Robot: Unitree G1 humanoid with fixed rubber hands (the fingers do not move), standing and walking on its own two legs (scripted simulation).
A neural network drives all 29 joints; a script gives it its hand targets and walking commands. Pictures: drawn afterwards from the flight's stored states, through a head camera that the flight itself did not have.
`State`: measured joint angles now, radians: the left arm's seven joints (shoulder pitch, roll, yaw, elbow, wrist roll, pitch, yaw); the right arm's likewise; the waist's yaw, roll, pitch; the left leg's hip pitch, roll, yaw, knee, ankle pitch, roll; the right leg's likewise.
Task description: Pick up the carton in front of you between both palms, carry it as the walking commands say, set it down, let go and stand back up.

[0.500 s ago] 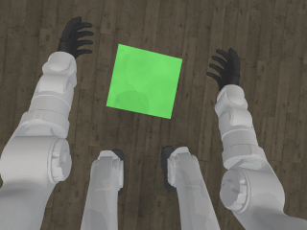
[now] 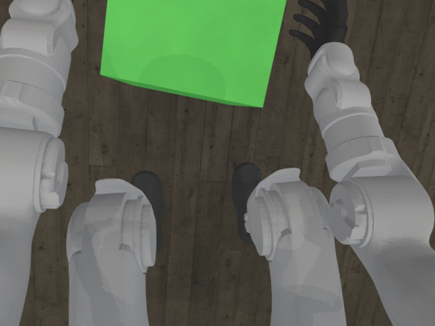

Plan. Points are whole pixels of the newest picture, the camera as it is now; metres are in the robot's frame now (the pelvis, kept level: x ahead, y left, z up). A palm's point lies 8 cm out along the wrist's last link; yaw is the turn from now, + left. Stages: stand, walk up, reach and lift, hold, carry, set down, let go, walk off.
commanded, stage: reach and lift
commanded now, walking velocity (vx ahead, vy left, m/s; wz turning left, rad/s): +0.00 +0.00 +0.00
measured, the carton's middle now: (194, 33) +0.53 +0.02 -0.26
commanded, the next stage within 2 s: none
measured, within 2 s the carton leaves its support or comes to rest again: leaves its support in 0.84 s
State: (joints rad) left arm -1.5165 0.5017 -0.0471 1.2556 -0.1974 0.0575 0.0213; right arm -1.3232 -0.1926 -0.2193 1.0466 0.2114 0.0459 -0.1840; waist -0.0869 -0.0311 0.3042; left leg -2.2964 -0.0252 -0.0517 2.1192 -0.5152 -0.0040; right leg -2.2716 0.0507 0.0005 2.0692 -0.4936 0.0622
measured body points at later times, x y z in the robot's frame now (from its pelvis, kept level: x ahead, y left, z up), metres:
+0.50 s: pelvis +0.01 +0.01 -0.01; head +0.37 +0.04 +0.25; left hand +0.57 +0.17 -0.20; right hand +0.52 -0.16 -0.19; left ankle +0.12 +0.12 -0.35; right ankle +0.13 -0.13 -0.35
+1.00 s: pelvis +0.01 +0.00 -0.02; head +0.34 +0.06 +0.28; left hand +0.56 +0.16 -0.16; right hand +0.53 -0.14 -0.14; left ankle +0.12 +0.12 -0.35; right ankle +0.14 -0.13 -0.35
